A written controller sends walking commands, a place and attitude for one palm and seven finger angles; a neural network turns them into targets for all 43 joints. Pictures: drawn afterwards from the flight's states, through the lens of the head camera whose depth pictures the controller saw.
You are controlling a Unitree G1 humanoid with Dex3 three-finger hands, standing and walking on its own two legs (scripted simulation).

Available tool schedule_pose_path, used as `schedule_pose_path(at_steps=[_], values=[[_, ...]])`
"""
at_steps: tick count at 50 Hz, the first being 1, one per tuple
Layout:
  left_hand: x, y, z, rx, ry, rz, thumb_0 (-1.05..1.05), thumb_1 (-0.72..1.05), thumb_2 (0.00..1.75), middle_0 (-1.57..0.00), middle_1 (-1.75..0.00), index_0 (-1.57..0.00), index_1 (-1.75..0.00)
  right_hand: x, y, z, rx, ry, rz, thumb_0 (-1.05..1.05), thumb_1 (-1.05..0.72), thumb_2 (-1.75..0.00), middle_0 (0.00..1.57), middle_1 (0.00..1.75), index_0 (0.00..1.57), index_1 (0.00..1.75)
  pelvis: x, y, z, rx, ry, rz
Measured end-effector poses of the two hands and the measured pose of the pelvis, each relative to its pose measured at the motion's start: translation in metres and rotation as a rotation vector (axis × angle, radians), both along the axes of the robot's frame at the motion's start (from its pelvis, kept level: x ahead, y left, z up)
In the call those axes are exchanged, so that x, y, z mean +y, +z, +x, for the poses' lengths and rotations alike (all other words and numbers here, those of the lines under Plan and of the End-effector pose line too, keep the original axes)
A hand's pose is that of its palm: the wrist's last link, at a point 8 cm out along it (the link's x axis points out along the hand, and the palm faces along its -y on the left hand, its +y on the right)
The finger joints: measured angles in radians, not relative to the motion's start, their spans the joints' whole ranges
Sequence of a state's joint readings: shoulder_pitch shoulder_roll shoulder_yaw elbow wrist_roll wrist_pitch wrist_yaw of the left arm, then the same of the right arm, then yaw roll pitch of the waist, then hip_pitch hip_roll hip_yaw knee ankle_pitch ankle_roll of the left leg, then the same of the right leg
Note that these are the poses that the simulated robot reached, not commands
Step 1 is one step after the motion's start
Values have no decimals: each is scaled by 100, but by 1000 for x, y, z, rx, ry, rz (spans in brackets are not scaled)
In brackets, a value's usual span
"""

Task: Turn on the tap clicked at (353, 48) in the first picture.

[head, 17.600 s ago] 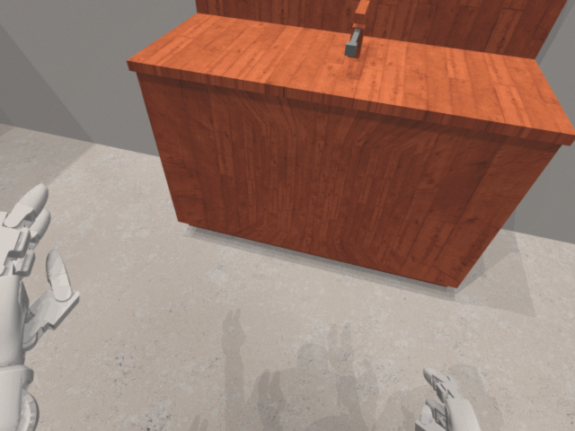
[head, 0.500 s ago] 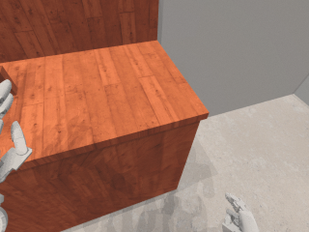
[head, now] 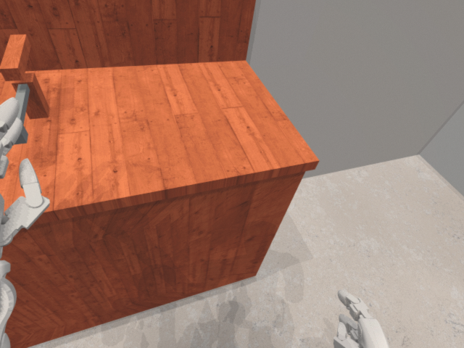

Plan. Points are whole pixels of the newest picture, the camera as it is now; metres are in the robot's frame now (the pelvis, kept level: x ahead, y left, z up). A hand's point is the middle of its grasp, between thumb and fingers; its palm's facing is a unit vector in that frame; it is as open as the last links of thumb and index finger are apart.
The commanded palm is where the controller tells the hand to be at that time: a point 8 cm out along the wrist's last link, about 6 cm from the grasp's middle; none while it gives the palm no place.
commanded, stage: come to a stop and stand still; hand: left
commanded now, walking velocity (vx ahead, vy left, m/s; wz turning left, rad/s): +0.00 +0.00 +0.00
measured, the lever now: (14, 133) +0.39 +0.42 +0.12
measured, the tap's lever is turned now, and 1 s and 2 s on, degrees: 0 0 0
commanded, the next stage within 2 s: look again from close up in 1.10 s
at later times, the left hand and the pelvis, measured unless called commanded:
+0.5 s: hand (35, 202) +0.23 +0.28 +0.17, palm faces +0.50 -0.81 -0.31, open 7.4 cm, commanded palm +0.17 +0.30 +0.18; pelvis +0.03 +0.01 +0.01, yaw +3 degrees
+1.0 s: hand (74, 177) +0.28 +0.26 +0.16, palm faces +0.45 -0.82 -0.35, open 7.4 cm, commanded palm +0.23 +0.29 +0.18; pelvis +0.08 +0.00 +0.01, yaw +4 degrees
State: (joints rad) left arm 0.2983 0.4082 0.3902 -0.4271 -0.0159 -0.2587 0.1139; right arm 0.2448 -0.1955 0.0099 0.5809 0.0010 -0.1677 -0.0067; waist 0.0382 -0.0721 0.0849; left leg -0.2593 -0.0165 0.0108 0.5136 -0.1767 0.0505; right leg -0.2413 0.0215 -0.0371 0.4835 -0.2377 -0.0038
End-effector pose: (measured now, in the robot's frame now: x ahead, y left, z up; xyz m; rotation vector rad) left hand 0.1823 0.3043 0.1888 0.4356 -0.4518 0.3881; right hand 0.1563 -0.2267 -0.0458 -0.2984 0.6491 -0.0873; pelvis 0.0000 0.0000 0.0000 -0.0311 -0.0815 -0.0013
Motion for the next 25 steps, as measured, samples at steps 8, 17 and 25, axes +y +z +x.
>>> schedule_pose_path(at_steps=[8, 17, 25], values=[[-1, -5, -9, 47, 1, -29, 2, 90, 90, -20, -30, -20, -30, 27, -7, 6, -17, 26, 79, 1, -90, -90, 20, 30, 20, 30, 11, 2, 2, 4, 17, 1], [9, -13, -19, 109, 62, -22, 2, 89, 90, -21, -30, -21, -30, 41, -16, 19, 35, 92, 73, 1, -90, -90, 20, 30, 20, 30, 11, 2, 9, 4, 49, 0], [12, -8, -1, 84, 95, -54, 2, 89, 90, -21, -30, -20, -30, 38, -9, 47, 11, 95, 64, 1, -90, -90, 20, 30, 20, 30, 13, 6, 28, 27, 56, 6]])
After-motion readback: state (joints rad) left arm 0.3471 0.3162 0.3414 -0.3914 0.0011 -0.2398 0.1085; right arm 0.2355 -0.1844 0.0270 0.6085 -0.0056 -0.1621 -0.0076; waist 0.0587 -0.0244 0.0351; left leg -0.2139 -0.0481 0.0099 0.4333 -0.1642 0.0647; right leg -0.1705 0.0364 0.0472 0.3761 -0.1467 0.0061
